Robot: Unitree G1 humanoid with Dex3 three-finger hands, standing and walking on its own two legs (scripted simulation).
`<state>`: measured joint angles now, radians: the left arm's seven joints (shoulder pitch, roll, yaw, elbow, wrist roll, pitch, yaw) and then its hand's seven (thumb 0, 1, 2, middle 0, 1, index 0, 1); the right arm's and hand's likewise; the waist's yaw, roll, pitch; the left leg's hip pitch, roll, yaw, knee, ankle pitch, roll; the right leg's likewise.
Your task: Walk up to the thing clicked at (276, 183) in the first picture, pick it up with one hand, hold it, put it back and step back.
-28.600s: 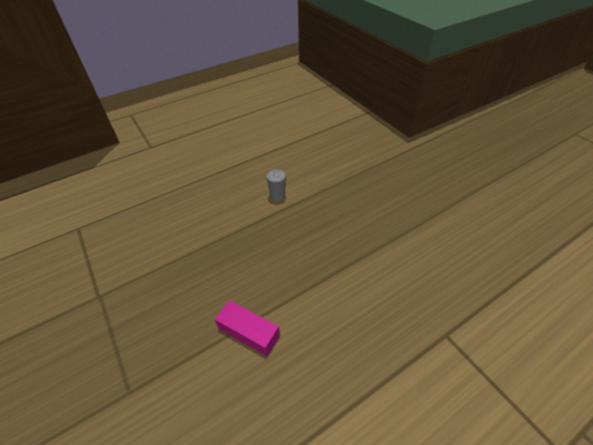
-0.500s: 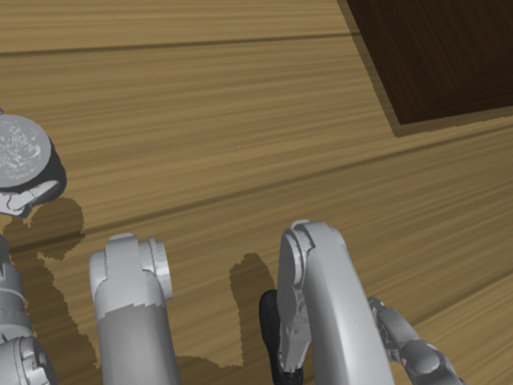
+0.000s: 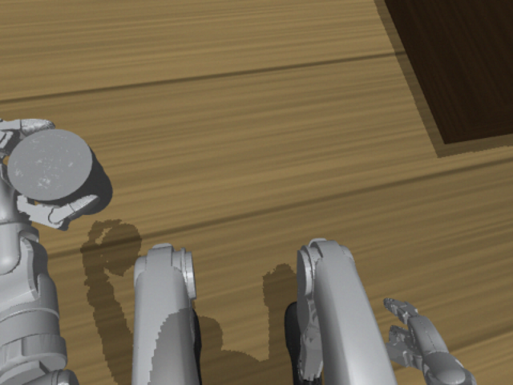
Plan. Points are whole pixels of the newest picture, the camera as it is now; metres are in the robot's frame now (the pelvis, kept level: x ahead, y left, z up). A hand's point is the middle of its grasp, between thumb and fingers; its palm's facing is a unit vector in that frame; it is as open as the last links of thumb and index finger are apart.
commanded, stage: hold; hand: left
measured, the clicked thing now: (73, 180) +0.40 +0.29 -0.05
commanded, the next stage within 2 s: lift in 0.50 s
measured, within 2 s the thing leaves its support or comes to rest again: neither
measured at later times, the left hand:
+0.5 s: hand out of the picture +0.38 +0.26 +0.20, palm faces +0.32 -0.95 -0.04, open 12.0 cm
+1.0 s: hand out of the picture +0.38 +0.25 +0.32, palm faces +0.34 -0.94 -0.04, open 12.0 cm
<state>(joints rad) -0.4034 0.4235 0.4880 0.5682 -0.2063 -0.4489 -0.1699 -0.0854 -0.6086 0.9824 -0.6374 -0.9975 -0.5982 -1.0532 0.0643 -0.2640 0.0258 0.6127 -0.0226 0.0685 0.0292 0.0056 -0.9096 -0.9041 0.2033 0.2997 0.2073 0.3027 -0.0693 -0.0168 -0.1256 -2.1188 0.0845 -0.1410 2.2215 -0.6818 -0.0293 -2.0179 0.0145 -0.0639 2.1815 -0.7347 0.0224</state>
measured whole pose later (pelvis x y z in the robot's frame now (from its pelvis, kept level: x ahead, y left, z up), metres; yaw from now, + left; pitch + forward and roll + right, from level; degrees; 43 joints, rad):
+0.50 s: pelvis +0.03 +0.01 +0.17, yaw +4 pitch +27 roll -5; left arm -0.16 0.27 0.29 0.20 -0.19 -0.24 0.01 -0.09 -0.61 0.99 -0.63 -1.01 -0.59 -1.06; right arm 0.13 -0.22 -0.01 0.58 0.04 0.01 -0.04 0.01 -0.91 -0.90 0.20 0.30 0.21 0.30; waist -0.04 0.02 -0.18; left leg -1.53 0.08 -0.07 1.67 -0.63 -0.02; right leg -1.43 -0.01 -0.05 1.62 -0.67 0.03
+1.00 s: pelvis +0.05 +0.02 +0.28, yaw +6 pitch +16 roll -3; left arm -0.14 0.21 0.19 0.34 -0.13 -0.31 0.06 -0.08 -0.61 0.96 -0.66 -0.96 -0.63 -1.01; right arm 0.22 -0.20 0.00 0.62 0.00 -0.03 -0.04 0.01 -0.91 -0.90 0.20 0.30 0.21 0.30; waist -0.04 0.01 -0.11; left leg -0.99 0.07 -0.03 1.22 -0.51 -0.01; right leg -0.90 -0.02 -0.05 1.16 -0.54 0.03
